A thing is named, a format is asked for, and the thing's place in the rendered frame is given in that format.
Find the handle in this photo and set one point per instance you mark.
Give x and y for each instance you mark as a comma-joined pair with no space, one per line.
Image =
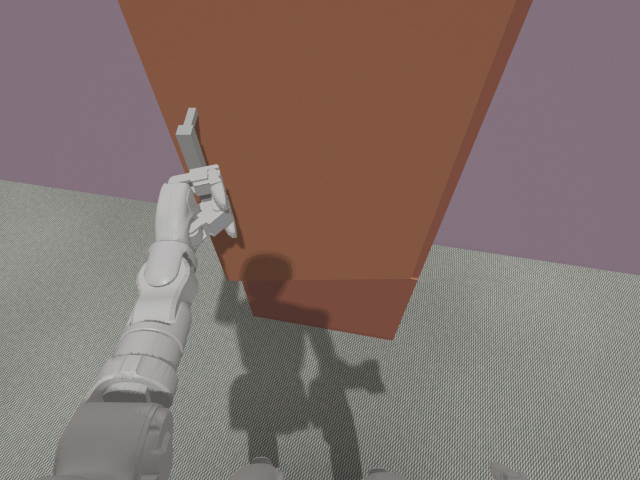
189,144

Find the robot shin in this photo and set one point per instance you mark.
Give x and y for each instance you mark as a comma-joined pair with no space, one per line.
261,460
375,470

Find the robot left forearm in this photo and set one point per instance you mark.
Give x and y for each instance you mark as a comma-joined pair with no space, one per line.
144,365

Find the left robot shin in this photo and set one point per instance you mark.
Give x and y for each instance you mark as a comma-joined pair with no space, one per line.
261,460

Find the robot left upper arm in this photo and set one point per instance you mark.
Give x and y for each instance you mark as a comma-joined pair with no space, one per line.
117,441

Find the left robot hand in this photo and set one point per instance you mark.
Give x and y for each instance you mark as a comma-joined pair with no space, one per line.
179,217

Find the cupboard door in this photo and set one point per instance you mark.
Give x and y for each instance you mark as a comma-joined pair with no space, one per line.
335,123

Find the right robot shin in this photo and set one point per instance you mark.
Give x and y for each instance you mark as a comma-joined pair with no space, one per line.
375,470

